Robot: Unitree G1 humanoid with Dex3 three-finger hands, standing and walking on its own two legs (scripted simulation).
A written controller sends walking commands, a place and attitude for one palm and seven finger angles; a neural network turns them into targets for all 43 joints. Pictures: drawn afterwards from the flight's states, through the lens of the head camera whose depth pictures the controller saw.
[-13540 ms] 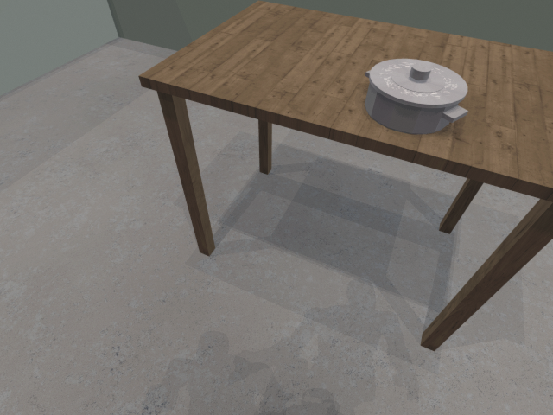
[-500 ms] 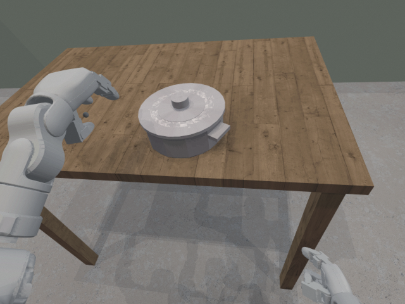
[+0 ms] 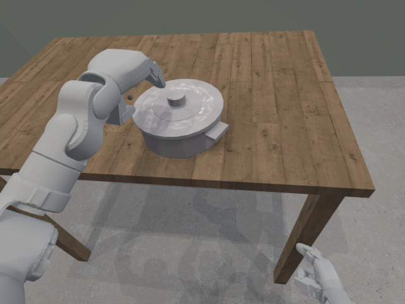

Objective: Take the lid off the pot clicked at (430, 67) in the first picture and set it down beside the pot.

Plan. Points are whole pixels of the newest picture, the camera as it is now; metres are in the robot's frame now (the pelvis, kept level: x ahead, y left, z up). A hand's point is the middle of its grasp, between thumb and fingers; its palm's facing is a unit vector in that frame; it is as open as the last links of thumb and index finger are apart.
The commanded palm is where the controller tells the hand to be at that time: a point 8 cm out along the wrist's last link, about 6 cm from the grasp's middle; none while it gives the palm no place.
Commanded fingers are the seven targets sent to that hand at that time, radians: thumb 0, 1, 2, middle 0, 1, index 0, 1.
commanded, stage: move the open hand above the knob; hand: left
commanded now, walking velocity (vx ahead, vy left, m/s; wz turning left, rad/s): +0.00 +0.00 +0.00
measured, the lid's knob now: (176, 97) +0.50 +0.09 +0.15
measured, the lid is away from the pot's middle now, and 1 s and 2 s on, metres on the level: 0.00 0.00 0.00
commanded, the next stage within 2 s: none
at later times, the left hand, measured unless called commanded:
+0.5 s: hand (150, 93) +0.44 +0.12 +0.21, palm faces -0.16 -0.02 -0.99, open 9.8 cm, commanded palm +0.43 +0.11 +0.29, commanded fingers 0.00 -0.37 1.70 -0.89 -0.08 -0.89 -0.08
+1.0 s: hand (168, 60) +0.48 +0.08 +0.25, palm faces -0.10 -0.07 -0.99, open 9.8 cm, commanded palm +0.44 +0.10 +0.29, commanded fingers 0.00 -0.37 1.70 -0.89 -0.08 -0.89 -0.08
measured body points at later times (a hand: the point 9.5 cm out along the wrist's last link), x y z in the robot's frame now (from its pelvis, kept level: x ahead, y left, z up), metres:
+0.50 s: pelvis +0.00 +0.00 +0.00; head +0.00 -0.04 +0.45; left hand +0.44 +0.12 +0.26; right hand +0.15 -0.23 -0.12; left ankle +0.04 +0.07 -0.74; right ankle -0.02 -0.10 -0.74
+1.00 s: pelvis +0.01 +0.00 +0.00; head +0.02 -0.04 +0.45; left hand +0.48 +0.09 +0.31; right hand +0.14 -0.25 -0.13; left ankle +0.04 +0.07 -0.74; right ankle -0.02 -0.10 -0.74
